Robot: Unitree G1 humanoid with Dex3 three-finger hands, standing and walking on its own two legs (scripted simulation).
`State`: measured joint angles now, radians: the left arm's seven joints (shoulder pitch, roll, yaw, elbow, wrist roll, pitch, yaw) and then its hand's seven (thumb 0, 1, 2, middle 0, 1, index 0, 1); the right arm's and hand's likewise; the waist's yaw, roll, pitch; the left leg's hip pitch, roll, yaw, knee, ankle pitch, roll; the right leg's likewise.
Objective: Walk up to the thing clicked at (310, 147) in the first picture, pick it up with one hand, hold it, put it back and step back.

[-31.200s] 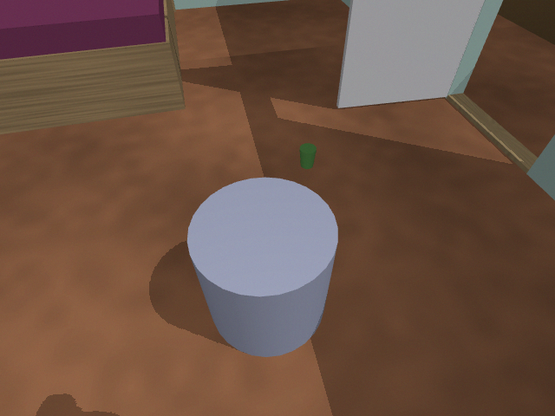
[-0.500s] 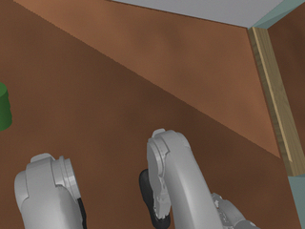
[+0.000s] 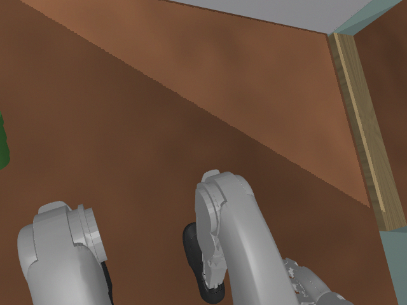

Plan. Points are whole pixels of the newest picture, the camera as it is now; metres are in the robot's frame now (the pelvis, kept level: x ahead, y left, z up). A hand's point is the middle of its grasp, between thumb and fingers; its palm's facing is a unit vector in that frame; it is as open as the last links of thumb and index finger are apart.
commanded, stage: rest palm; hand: left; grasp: from above
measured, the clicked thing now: out of the picture +0.46 +0.35 -0.24
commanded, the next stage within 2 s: none
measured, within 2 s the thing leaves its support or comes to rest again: neither
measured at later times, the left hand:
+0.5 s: hand out of the picture +0.43 +0.36 -0.19, palm faces -0.36 -0.15 -0.92, open 14.1 cm
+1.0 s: hand out of the picture +0.41 +0.37 -0.18, palm faces -0.35 -0.18 -0.92, open 13.4 cm
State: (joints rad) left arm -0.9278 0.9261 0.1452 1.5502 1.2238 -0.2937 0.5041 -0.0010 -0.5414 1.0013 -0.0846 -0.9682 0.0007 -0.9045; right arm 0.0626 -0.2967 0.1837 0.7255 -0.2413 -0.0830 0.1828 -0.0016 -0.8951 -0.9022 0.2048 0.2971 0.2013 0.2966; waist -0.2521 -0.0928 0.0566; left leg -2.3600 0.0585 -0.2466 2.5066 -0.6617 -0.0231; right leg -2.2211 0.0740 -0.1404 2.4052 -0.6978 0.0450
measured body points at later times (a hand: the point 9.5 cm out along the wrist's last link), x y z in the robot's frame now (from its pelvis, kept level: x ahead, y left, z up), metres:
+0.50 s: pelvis +0.00 +0.00 +0.00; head +0.24 +0.11 +0.37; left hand +0.44 +0.37 -0.13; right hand +0.10 -0.25 -0.09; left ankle +0.08 +0.14 -0.27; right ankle +0.10 -0.12 -0.27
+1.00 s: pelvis +0.00 +0.00 +0.00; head +0.23 +0.12 +0.37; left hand +0.43 +0.38 -0.13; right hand +0.11 -0.26 -0.09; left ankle +0.08 +0.14 -0.27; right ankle +0.10 -0.12 -0.27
